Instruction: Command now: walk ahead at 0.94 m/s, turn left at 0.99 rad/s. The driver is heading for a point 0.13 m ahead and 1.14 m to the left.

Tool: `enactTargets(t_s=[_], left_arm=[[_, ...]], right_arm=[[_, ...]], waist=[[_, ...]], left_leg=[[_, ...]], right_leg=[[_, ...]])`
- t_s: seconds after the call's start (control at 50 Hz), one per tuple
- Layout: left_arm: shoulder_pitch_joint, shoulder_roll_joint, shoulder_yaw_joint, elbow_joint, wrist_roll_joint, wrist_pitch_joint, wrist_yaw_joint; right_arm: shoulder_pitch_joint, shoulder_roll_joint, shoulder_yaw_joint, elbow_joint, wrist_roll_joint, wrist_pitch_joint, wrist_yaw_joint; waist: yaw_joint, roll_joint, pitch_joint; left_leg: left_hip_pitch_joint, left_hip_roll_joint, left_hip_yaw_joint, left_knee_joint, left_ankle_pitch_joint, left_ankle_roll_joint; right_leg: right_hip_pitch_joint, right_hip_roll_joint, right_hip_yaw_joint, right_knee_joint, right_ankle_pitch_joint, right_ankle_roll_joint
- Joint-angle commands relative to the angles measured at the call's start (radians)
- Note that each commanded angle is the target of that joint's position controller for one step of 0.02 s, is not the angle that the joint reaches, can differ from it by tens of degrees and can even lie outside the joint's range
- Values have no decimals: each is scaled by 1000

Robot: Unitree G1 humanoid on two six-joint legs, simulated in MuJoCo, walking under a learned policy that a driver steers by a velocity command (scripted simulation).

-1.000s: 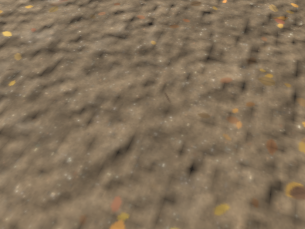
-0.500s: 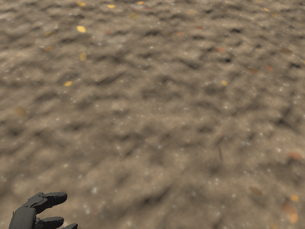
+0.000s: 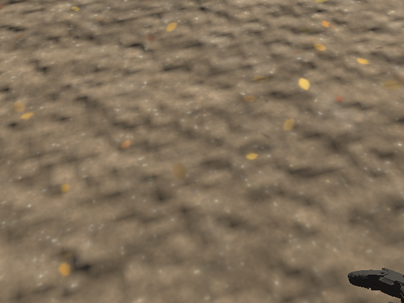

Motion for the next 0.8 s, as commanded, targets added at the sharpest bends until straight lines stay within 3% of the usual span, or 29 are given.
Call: enactTargets(t_s=[0.02,0.06,0.08,0.1,0.12,0.14,0.16,0.18,0.2,0.22,0.26,0.28,0.32,0.34,0.36,0.42,0.44,0.46,0.48,0.5,0.52,0.54,0.56,0.58,0.62,0.68,0.72,0.78,0.8], left_arm=[[-31,118,14,-38,-8,-9,9],[0,182,30,-21,2,2,37],[-19,221,38,-20,3,12,50],[-103,248,46,-53,4,17,50],[-169,229,49,-80,8,23,34],[-208,90,16,-143,24,10,14],[-213,121,16,-268,-5,-9,9],[-307,158,14,-285,0,-30,3],[-298,158,11,-283,-2,-35,1],[-294,155,10,-270,16,-23,1],[-221,141,7,-251,49,25,-7],[-265,135,4,-283,47,39,-10],[-392,108,-10,-342,29,42,-22],[-414,88,-17,-346,15,40,-30],[-422,74,-21,-346,1,38,-34],[-439,117,-6,-341,-11,37,-24],[-381,151,9,-324,-8,35,-14],[-230,190,29,-288,-7,30,-1],[-18,240,54,-245,0,29,20],[166,327,80,-212,38,22,38],[27,366,84,-230,48,21,24],[-136,253,70,-264,39,27,17],[-192,177,52,-265,31,32,13],[-195,148,45,-242,32,33,9],[-154,111,31,-171,23,19,5],[-159,82,23,-124,-2,-13,-17],[-205,93,25,-116,0,-27,-16],[-183,132,34,-86,1,-28,-4],[-156,148,36,-77,-2,-25,0]], right_arm=[[-158,8,27,-107,7,-11,-1],[-86,-32,23,-95,4,-3,-16],[66,-68,7,-50,1,-1,-25],[314,-124,-23,26,7,-4,-41],[467,-177,-56,100,35,-13,-69],[391,-243,-78,90,61,-7,-98],[391,-319,-85,48,24,4,-105],[433,-269,-86,69,26,3,-119],[394,-219,-72,93,26,-7,-127],[344,-188,-61,95,24,-23,-133],[267,-152,-37,79,28,-53,-141],[248,-150,-33,74,33,-68,-134],[210,-165,-40,69,32,-89,-126],[206,-166,-44,71,31,-92,-121],[226,-177,-49,78,35,-95,-113],[310,-207,-63,106,46,-91,-104],[324,-223,-68,111,45,-89,-106],[302,-253,-73,113,42,-86,-105],[250,-243,-68,101,34,-93,-101],[206,-90,-29,50,38,-107,-108],[290,-45,-3,-16,70,-106,-112],[250,-102,-5,22,40,-86,-121],[202,-118,-7,28,22,-71,-108],[164,-108,-7,26,13,-58,-92],[124,-52,6,-11,11,-29,-59],[36,-19,23,-75,15,-4,-43],[0,-27,26,-102,19,1,-37],[-97,-32,36,-126,16,1,-18],[-106,-28,37,-121,17,-4,-16]], waist=[[-47,-133,143],[-112,-171,49],[-196,-189,-20],[-307,-202,-111],[-359,-100,-165],[-257,98,-153],[-212,87,-303],[-245,-51,-202],[-175,-86,-28],[-111,-130,57],[-18,-118,107],[-5,-78,140],[-13,-46,175],[-24,-31,161],[-41,-14,134],[-88,18,66],[-62,11,11],[33,-20,-84],[157,-29,-192],[205,-253,-306],[48,-521,-370],[20,-319,-211],[15,-179,-108],[5,-101,-42],[-33,-127,41],[-74,-118,90],[-113,-128,112],[-107,-71,170],[-103,-65,165]], left_leg=[[115,-67,174,-184,-23,52],[319,-137,238,-248,-84,81],[495,-158,206,-270,-117,105],[784,-153,115,-312,-142,153],[1069,-96,-24,-468,-84,211],[1181,82,-300,-410,-50,248],[1343,240,-760,-610,-202,423],[1247,250,-804,-753,-272,384],[1058,224,-731,-805,-228,350],[887,166,-644,-813,-133,319],[652,87,-511,-834,-85,295],[520,61,-485,-861,-71,286],[324,-18,-412,-901,-72,250],[266,-63,-369,-896,-30,220],[250,-65,-364,-895,45,200],[487,-23,-412,-792,315,150],[572,-22,-414,-669,474,124],[582,-39,-385,-446,573,92],[466,-71,-357,-161,535,61],[247,-167,-275,244,-57,45],[76,-174,-200,406,-341,38],[8,-70,-168,452,-231,46],[10,-13,-138,410,-165,40],[27,20,-125,378,-151,31],[29,61,-124,353,-163,17],[5,81,-98,273,-69,16],[40,77,-63,150,30,19],[138,50,64,-140,100,58],[203,14,118,-206,103,77]], right_leg=[[-110,-176,-38,-40,1214,51],[-58,-226,-56,130,1658,55],[-88,-254,-45,323,1756,50],[-238,-270,-12,585,1701,28],[-466,-178,-15,972,969,15],[-780,-30,16,1292,-31,8],[-1012,9,210,1428,-40,31],[-1063,-42,278,1316,51,24],[-1042,-77,276,1194,68,23],[-967,-103,273,1114,32,37],[-850,-139,271,996,-46,71],[-791,-153,260,885,-60,81],[-634,-145,219,660,140,91],[-515,-119,197,553,287,88],[-410,-90,184,479,411,78],[-350,-35,186,339,445,44],[-289,-1,186,312,370,32],[-124,23,170,293,296,24],[123,-27,190,330,216,12],[327,-283,502,231,-194,-23],[304,-485,1056,-37,-318,-78],[164,-454,992,-39,-447,-103],[36,-412,807,-13,-344,-106],[-58,-373,669,-11,-182,-96],[-175,-335,466,-41,-1,-70],[-226,-303,223,-101,298,-35],[-257,-261,77,-137,435,-28],[-227,-221,-70,-202,599,-29],[-196,-210,-103,-172,818,-24]])
Keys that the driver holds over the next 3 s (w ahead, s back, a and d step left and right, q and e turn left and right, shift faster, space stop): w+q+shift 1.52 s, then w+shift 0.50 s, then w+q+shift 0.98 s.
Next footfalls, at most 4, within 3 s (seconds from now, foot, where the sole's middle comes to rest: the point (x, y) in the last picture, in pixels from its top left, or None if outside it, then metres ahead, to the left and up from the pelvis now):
0.12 left None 0.24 0.05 -0.76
0.48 right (244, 235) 0.70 -0.03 -0.76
0.92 left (133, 186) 0.88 0.40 -0.76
1.32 right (80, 120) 1.22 0.71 -0.76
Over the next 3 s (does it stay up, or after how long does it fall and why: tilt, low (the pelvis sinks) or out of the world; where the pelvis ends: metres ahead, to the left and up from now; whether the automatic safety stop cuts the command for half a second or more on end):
stays up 0.63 2.05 0.00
